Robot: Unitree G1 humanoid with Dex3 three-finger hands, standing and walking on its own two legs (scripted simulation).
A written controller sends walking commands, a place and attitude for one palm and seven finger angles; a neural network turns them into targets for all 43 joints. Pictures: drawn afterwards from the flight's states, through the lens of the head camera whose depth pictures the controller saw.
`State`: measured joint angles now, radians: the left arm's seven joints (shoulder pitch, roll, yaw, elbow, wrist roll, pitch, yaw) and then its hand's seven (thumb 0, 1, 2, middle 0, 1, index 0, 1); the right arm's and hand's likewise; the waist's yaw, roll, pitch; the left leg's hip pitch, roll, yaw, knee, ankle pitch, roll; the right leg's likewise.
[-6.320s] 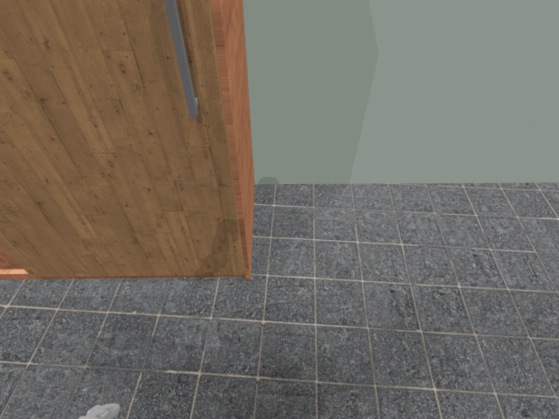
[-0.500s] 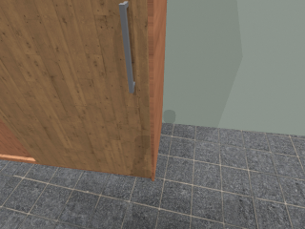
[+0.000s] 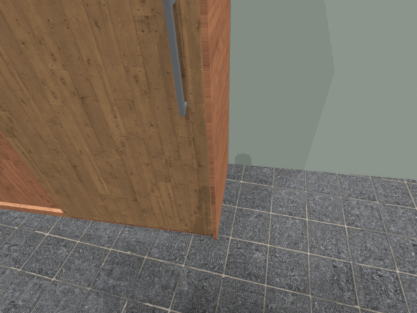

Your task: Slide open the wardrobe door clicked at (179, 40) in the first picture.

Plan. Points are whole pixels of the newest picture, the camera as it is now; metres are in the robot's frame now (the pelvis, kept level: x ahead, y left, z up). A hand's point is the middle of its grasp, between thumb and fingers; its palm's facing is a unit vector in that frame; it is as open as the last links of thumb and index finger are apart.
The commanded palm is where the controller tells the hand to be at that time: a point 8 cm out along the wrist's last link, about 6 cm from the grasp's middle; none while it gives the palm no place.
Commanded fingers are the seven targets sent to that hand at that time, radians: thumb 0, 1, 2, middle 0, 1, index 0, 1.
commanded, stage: look again from close up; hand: right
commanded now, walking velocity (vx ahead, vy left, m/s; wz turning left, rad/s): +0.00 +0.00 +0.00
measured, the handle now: (177, 63) +0.66 +0.12 +0.21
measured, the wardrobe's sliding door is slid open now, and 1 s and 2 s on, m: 0.00 0.00 0.00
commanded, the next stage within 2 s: none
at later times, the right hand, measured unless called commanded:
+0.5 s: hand out of the picture -0.11 -0.24 -0.17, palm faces -0.01 +0.98 -0.21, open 7.4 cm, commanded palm none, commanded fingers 0.00 -0.90 -0.90 0.20 0.30 0.20 0.30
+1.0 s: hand out of the picture -0.11 -0.28 -0.17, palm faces -0.03 +0.98 -0.18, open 7.4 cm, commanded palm none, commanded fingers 0.00 -0.90 -0.90 0.20 0.30 0.20 0.30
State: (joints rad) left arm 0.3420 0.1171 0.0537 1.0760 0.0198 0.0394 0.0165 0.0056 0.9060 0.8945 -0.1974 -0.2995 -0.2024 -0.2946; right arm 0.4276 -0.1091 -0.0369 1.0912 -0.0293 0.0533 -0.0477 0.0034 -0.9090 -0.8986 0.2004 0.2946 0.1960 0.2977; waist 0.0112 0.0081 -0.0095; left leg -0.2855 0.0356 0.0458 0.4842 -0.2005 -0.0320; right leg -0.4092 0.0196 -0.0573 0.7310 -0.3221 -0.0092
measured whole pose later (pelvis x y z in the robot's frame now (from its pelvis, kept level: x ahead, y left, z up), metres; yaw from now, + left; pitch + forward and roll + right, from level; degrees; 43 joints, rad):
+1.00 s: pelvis -0.09 -0.11 +0.01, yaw +5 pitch +1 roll -1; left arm 0.30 0.11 0.02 1.15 0.01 0.00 0.04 0.02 0.93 0.89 -0.20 -0.30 -0.20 -0.30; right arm 0.35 -0.14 -0.02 1.11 -0.02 0.02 -0.05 0.00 -0.92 -0.90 0.20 0.29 0.19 0.30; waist 0.00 0.04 0.00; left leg -0.11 0.06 0.00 0.40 -0.30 0.00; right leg -0.21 0.11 -0.10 0.27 -0.09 -0.10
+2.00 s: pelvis -0.08 -0.03 +0.01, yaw +4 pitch -1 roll -1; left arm 0.30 0.12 -0.01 1.15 0.01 0.00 0.05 0.01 0.91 0.89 -0.20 -0.30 -0.20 -0.29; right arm 0.36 -0.10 0.00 1.09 -0.01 -0.01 -0.06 0.00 -0.91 -0.90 0.20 0.29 0.20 0.30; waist 0.00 0.00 0.02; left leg -0.05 -0.06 0.05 0.39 -0.33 0.07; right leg -0.23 0.00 -0.04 0.45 -0.20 0.00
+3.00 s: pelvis -0.07 -0.06 +0.01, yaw +4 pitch +0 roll -1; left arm 0.27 0.16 0.00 1.15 0.02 0.00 0.04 0.01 0.91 0.89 -0.20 -0.30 -0.20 -0.29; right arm 0.33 -0.17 -0.01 1.11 -0.02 0.01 -0.03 0.00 -0.91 -0.90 0.20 0.29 0.19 0.30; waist 0.01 0.03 0.01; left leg -0.07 0.01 0.04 0.44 -0.36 0.02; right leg -0.22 0.06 -0.07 0.41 -0.19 -0.05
